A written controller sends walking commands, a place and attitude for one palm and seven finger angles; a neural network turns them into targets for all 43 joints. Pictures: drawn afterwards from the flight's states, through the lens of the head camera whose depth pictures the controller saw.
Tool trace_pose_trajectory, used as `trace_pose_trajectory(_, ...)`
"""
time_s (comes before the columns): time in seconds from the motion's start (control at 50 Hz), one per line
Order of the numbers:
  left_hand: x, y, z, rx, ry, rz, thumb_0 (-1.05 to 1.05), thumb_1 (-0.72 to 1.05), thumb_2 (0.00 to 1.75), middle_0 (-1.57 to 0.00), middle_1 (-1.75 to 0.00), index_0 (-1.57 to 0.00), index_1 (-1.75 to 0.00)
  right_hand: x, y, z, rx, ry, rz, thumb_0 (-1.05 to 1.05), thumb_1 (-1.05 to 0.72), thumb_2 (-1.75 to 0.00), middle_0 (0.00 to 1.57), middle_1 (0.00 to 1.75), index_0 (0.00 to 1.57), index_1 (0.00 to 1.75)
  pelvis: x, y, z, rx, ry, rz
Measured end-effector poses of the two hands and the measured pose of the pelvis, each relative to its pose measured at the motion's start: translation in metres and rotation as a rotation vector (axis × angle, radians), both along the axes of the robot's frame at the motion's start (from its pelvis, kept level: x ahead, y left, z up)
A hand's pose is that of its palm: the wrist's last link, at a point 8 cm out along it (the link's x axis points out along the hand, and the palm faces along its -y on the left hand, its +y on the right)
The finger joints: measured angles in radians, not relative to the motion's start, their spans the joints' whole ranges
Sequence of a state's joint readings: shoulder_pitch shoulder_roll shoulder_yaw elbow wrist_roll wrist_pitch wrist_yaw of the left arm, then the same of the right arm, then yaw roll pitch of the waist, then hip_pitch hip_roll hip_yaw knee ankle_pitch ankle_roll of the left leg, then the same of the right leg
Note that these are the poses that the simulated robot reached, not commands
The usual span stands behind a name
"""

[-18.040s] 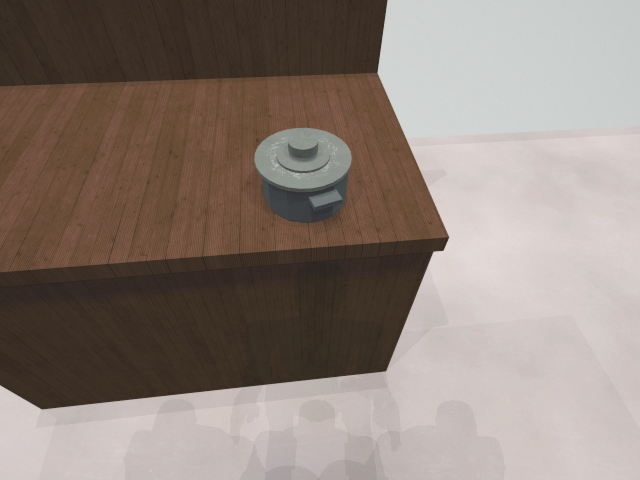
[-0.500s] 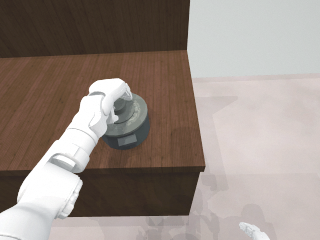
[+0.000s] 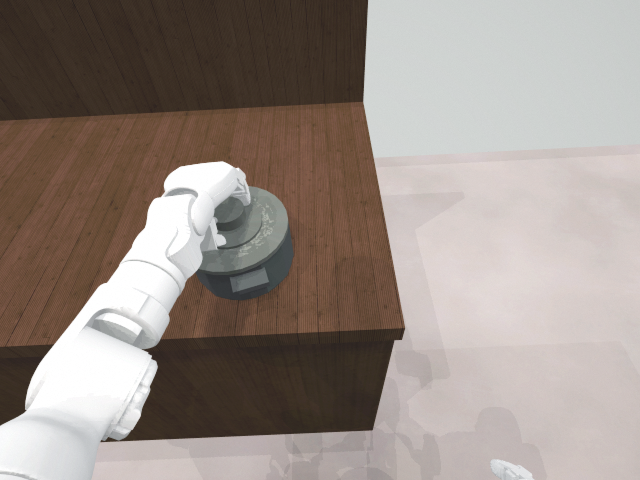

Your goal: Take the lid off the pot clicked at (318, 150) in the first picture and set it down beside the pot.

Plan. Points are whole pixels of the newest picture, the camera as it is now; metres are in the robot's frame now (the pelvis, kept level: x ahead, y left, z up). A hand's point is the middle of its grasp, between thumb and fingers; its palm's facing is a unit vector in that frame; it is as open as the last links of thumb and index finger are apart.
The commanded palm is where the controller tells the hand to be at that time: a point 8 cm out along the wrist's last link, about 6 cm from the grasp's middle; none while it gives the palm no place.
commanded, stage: close the fingers and squeeze the knob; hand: left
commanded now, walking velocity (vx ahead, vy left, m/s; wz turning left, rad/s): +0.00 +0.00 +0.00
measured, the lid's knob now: (227, 213) +0.47 +0.14 +0.06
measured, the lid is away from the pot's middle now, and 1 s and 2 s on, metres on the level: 0.01 0.01 0.01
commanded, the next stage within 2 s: lift the lid straight up in 1.04 s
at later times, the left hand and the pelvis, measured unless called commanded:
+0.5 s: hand (217, 222) +0.44 +0.14 +0.08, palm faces -0.30 -0.08 -0.95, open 8.7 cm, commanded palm +0.42 +0.14 +0.15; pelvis +0.01 +0.00 +0.00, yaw +0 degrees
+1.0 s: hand (218, 222) +0.43 +0.14 +0.09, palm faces -0.32 -0.08 -0.94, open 8.6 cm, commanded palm +0.42 +0.15 +0.15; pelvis +0.00 -0.01 +0.00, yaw +0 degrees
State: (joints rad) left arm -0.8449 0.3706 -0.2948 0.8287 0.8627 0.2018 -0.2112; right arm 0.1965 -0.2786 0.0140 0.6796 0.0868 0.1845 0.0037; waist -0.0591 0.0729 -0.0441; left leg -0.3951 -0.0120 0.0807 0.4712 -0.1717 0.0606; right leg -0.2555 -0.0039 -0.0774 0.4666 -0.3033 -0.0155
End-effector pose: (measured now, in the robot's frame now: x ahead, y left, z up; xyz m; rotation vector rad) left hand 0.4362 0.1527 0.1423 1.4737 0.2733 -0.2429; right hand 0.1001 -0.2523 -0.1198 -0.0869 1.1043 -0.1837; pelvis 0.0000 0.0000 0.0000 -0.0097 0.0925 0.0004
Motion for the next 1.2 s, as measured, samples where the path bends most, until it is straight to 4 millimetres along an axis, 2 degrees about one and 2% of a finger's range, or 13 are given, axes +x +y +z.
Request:
trace_pose_trajectory(0.22, 0.004, 0.003, 0.0, -0.003, 0.001, -0.005, 0.0, 0.01, 1.09, -0.61, -0.79, -0.61, -0.78, 0.006, 0.003, 0.0, 0.003, -0.006, 0.004, 0.01, -0.9, -0.9, 0.2, 0.3, 0.19, 0.3, 0.004, 0.001, 0.0, 0.0, 0.004, -0.001)
trace_pose_trajectory(0.48, -0.004, -0.005, -0.001, 0.002, -0.027, -0.022, 0.02, 0.11, 0.99, -0.67, -0.93, -0.56, -0.85, 0.025, 0.01, 0.0, 0.032, -0.033, 0.034, 0.01, -0.9, -0.9, 0.2, 0.3, 0.19, 0.3, 0.006, 0.003, 0.0, 0.001, 0.001, 0.004)
trace_pose_trajectory(0.68, -0.006, -0.008, 0.0, 0.014, -0.019, 0.002, 0.03, 0.14, 0.97, -0.69, -0.94, -0.54, -0.85, 0.032, 0.012, 0.001, 0.039, -0.049, 0.05, 0.01, -0.9, -0.9, 0.2, 0.3, 0.19, 0.3, 0.004, -0.002, 0.0, 0.003, -0.002, 0.01)
trace_pose_trajectory(1.02, -0.005, -0.008, 0.0, 0.005, -0.006, -0.009, 0.02, 0.16, 0.96, -0.69, -0.94, -0.54, -0.84, 0.019, -0.003, 0.001, 0.012, -0.021, 0.024, 0.01, -0.9, -0.9, 0.2, 0.3, 0.19, 0.3, 0.005, -0.007, 0.0, 0.004, -0.01, 0.005)
trace_pose_trajectory(1.2, -0.007, -0.008, 0.0, 0.01, -0.016, -0.011, 0.02, 0.17, 0.96, -0.69, -0.94, -0.53, -0.83, 0.02, -0.003, 0.0, 0.02, -0.022, 0.025, 0.01, -0.91, -0.9, 0.2, 0.3, 0.19, 0.3, 0.005, -0.007, 0.0, 0.004, -0.011, 0.005)
